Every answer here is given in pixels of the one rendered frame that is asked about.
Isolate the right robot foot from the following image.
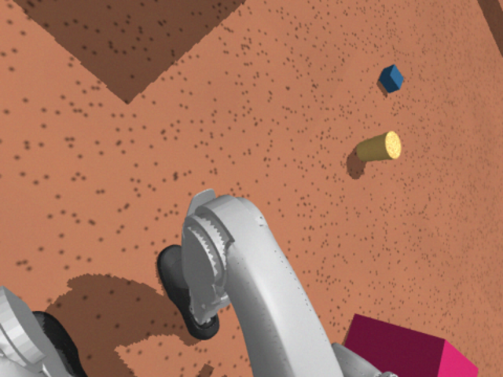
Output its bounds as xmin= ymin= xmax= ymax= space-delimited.
xmin=157 ymin=244 xmax=219 ymax=340

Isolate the right robot hand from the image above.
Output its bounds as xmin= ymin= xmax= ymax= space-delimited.
xmin=331 ymin=342 xmax=383 ymax=377

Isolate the left robot foot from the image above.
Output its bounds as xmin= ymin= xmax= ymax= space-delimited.
xmin=32 ymin=311 xmax=88 ymax=377

